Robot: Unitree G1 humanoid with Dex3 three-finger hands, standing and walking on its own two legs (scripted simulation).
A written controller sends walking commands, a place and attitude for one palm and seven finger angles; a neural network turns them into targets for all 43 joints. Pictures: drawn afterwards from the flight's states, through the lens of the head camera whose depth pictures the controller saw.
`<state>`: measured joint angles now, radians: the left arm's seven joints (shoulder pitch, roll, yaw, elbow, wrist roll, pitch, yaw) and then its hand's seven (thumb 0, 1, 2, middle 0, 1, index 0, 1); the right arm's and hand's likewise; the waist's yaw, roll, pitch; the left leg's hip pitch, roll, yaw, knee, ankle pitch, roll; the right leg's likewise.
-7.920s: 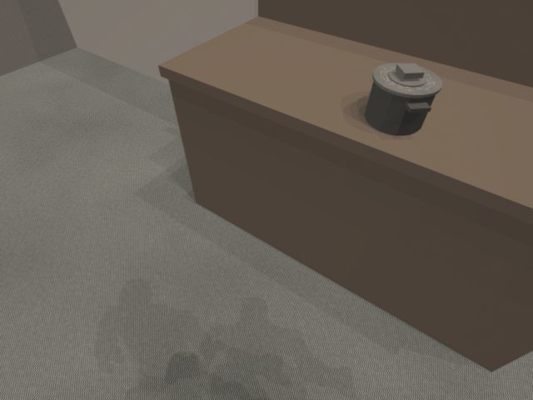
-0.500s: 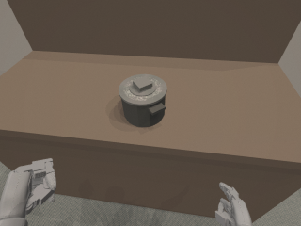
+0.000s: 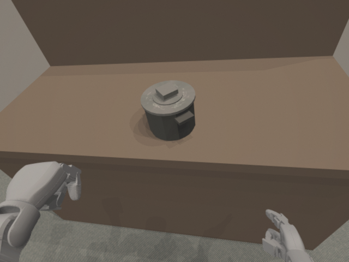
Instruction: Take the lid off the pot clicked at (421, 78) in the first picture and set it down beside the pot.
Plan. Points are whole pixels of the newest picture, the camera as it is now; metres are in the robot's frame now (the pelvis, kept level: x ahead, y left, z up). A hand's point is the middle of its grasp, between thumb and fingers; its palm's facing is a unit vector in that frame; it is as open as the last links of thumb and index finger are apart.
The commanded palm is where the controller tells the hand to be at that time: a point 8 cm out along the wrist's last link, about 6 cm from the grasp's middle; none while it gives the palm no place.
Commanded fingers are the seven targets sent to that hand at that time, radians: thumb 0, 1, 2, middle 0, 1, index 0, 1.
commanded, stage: reach forward and open the fingers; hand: left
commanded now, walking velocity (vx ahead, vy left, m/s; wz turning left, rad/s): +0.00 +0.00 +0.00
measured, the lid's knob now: (166, 90) +0.56 +0.09 +0.11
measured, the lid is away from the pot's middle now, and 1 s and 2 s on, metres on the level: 0.00 0.00 0.00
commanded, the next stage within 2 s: move the open hand above the knob in 0.70 s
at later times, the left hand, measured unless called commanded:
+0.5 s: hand (49, 163) +0.25 +0.27 +0.17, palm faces -0.06 +0.00 -1.00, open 9.1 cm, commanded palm +0.23 +0.26 +0.22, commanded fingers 0.00 -0.34 1.50 -0.83 -0.08 -0.83 -0.08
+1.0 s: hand (68, 142) +0.30 +0.25 +0.18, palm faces -0.09 -0.02 -1.00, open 10.1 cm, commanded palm +0.28 +0.24 +0.25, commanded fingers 0.00 -0.36 1.56 -0.84 -0.08 -0.84 -0.08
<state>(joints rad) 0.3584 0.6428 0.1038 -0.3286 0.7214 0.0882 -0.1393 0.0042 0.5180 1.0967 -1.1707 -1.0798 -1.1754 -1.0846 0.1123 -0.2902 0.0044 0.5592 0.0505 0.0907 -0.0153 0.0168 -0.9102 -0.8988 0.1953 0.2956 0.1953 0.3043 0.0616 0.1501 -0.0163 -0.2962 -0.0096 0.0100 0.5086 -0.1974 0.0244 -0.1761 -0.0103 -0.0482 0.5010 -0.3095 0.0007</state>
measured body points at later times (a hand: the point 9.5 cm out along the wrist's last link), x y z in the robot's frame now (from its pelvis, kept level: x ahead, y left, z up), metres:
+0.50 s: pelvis -0.03 +0.02 +0.00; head -0.02 -0.03 +0.45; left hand +0.25 +0.27 +0.22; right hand +0.18 -0.20 -0.09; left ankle +0.05 +0.11 -0.74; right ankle -0.02 -0.12 -0.74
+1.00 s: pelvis -0.03 +0.01 +0.00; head -0.03 -0.03 +0.45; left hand +0.29 +0.25 +0.23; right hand +0.19 -0.21 -0.09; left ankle +0.05 +0.11 -0.74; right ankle -0.03 -0.12 -0.74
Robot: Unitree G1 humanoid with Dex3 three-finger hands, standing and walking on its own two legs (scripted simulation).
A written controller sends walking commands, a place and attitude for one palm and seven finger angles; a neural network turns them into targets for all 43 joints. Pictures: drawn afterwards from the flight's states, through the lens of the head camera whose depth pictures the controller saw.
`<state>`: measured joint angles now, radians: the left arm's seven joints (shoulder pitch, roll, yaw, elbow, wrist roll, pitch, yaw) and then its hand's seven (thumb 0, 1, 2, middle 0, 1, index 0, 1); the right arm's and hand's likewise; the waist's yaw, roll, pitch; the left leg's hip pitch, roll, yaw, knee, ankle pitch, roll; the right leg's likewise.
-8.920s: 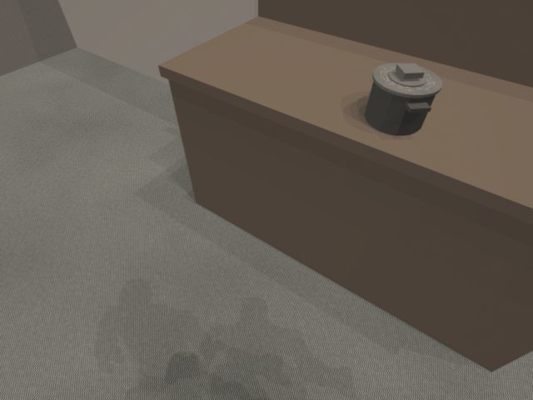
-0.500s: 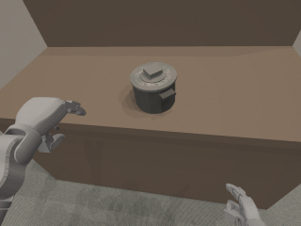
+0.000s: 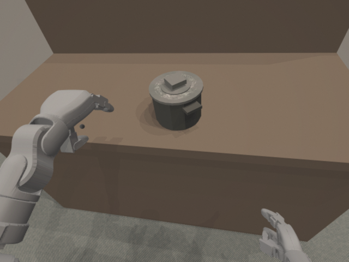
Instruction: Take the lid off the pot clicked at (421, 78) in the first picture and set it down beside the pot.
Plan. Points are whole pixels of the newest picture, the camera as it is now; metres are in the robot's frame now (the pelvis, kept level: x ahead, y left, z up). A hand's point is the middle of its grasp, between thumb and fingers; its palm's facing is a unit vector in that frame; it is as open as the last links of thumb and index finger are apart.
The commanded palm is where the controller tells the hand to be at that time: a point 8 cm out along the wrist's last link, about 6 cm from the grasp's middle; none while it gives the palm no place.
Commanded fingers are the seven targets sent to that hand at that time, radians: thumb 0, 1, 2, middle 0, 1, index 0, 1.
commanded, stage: move the open hand above the knob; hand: left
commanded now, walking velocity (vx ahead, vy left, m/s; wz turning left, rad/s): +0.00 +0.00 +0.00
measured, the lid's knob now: (175, 80) +0.59 +0.06 +0.11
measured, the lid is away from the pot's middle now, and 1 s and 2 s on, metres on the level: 0.00 0.00 0.00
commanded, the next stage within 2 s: none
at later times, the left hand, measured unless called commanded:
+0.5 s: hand (121, 95) +0.42 +0.16 +0.19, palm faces -0.14 -0.02 -0.99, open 10.1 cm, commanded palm +0.40 +0.16 +0.25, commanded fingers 0.00 -0.36 1.56 -0.84 -0.08 -0.84 -0.08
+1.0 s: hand (152, 79) +0.48 +0.10 +0.19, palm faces -0.19 -0.01 -0.98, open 10.1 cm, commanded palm +0.48 +0.11 +0.25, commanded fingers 0.00 -0.36 1.56 -0.84 -0.08 -0.84 -0.08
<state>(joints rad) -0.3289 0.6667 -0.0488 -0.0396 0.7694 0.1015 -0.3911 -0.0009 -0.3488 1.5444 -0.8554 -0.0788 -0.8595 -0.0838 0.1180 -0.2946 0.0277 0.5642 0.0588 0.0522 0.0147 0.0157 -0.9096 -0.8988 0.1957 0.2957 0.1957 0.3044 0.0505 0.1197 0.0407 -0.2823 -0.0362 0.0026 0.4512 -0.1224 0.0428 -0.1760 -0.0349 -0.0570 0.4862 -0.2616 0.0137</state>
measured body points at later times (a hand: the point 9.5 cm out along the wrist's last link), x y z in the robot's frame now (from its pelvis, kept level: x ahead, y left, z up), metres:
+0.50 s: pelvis +0.02 -0.01 +0.00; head +0.03 -0.06 +0.45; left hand +0.42 +0.16 +0.24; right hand +0.20 -0.25 -0.11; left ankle +0.08 +0.09 -0.74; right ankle +0.00 -0.13 -0.74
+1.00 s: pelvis +0.04 -0.01 +0.00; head +0.06 -0.06 +0.45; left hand +0.49 +0.10 +0.24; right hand +0.19 -0.26 -0.12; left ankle +0.08 +0.09 -0.74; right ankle +0.00 -0.13 -0.74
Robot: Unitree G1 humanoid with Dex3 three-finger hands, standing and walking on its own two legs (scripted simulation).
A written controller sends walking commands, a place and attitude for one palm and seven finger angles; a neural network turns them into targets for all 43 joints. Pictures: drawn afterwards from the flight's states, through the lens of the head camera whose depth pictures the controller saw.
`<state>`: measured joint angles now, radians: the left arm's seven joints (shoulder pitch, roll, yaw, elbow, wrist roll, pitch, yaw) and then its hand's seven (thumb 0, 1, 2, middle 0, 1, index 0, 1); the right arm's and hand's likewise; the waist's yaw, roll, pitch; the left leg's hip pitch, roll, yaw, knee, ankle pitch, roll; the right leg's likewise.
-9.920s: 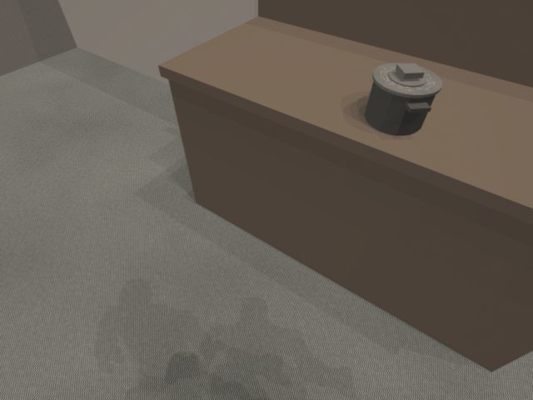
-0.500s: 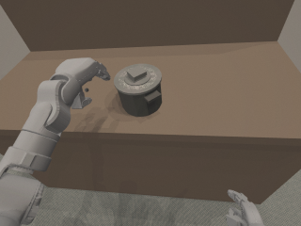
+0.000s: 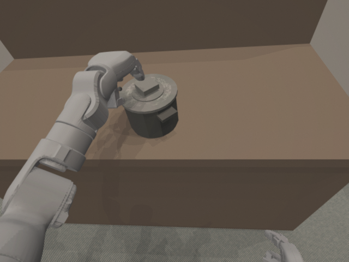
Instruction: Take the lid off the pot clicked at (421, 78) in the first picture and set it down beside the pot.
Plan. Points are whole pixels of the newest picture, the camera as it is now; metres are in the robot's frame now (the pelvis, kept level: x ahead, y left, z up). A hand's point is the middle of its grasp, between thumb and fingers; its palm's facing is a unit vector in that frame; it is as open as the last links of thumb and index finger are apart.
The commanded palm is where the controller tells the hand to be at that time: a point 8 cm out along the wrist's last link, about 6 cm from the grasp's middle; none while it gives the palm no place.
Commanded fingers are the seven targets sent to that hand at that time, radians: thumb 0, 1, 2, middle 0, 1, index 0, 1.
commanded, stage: move the open hand above the knob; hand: left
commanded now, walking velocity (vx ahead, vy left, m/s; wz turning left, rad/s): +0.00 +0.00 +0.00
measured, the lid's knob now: (146, 86) +0.55 +0.09 +0.11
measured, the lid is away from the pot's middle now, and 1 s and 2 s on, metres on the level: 0.00 0.00 0.00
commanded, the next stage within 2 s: lower the open fingers around the knob in 1.10 s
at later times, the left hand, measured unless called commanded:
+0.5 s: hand (142, 69) +0.51 +0.08 +0.19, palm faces -0.25 -0.04 -0.97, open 10.1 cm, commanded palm +0.50 +0.09 +0.25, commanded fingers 0.00 -0.36 1.56 -0.84 -0.08 -0.84 -0.08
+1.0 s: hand (139, 69) +0.52 +0.09 +0.19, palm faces -0.27 -0.03 -0.96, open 10.1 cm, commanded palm +0.52 +0.09 +0.25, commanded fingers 0.00 -0.36 1.56 -0.84 -0.08 -0.84 -0.08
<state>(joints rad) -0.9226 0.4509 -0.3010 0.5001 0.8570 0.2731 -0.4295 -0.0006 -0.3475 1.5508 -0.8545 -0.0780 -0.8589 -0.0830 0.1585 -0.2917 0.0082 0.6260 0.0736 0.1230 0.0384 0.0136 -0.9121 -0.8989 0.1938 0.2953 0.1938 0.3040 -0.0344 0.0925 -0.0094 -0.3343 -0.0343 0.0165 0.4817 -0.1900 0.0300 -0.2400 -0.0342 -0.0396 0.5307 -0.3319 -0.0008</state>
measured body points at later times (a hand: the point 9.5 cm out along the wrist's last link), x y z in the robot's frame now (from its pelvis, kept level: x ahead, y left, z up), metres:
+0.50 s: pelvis +0.01 +0.00 +0.00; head +0.04 -0.03 +0.45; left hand +0.51 +0.08 +0.25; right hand +0.05 -0.26 -0.14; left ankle +0.04 +0.11 -0.74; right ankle -0.04 -0.12 -0.74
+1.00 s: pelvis +0.01 +0.01 +0.00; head +0.06 -0.02 +0.45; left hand +0.53 +0.09 +0.24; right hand +0.07 -0.26 -0.14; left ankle +0.04 +0.11 -0.74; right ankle -0.04 -0.12 -0.74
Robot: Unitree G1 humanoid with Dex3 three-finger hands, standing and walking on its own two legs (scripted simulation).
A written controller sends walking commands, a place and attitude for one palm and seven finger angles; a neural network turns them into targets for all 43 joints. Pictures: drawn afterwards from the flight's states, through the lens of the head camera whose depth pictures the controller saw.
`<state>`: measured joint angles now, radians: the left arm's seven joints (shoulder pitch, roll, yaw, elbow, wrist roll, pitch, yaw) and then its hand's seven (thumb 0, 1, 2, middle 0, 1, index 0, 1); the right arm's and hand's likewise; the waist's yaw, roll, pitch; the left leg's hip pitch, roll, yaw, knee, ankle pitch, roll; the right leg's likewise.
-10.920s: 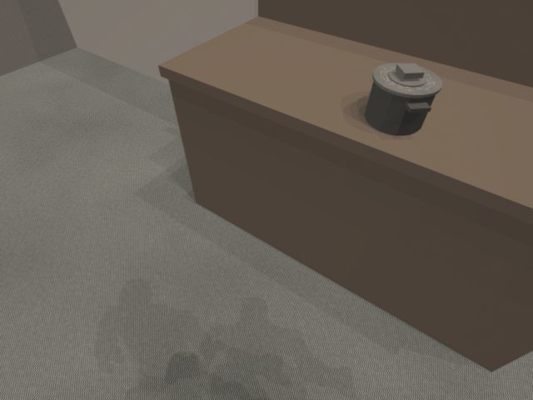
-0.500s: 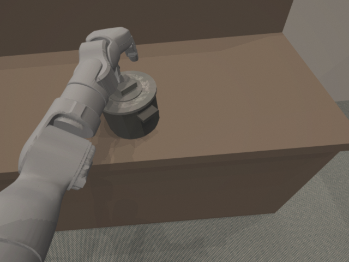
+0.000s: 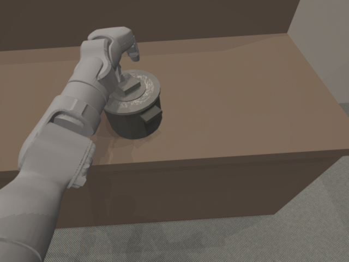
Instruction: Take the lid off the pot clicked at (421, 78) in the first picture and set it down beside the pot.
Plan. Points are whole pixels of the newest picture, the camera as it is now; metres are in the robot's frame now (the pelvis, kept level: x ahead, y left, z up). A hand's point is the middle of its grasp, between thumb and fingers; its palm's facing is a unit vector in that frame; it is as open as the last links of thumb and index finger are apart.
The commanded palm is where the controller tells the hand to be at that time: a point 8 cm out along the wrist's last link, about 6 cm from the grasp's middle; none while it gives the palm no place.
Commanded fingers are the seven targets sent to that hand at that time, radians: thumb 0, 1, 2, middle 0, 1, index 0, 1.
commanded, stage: move the open hand above the knob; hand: left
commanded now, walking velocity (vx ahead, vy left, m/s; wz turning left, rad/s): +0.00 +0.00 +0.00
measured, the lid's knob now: (127, 84) +0.53 +0.09 +0.11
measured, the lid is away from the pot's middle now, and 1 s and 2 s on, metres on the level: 0.00 0.00 0.00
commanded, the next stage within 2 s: lower the open fingers around the knob in 0.10 s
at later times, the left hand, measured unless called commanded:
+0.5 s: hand (119, 75) +0.49 +0.09 +0.17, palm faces -0.38 -0.07 -0.92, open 10.1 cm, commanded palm +0.50 +0.09 +0.23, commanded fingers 0.00 -0.36 1.56 -0.84 -0.08 -0.84 -0.08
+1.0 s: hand (124, 82) +0.50 +0.09 +0.14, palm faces -0.38 -0.06 -0.92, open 10.1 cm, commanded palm +0.51 +0.09 +0.20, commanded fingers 0.00 -0.36 1.56 -0.84 -0.08 -0.84 -0.08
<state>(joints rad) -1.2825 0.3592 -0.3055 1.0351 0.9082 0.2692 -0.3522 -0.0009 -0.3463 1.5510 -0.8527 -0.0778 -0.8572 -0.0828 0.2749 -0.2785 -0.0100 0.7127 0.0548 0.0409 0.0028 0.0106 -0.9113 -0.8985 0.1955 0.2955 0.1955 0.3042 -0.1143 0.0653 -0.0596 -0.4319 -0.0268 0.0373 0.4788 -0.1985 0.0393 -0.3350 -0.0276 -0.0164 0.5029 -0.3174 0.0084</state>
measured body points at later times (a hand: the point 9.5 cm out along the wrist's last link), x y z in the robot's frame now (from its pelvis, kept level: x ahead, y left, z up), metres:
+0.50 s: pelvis +0.00 +0.00 +0.00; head +0.05 -0.03 +0.45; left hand +0.51 +0.09 +0.22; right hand +0.05 -0.27 -0.14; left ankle +0.02 +0.10 -0.74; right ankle -0.05 -0.12 -0.74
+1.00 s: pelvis +0.00 +0.00 +0.00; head +0.05 -0.03 +0.45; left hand +0.52 +0.09 +0.20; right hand +0.02 -0.27 -0.14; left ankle +0.02 +0.10 -0.74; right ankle -0.05 -0.12 -0.74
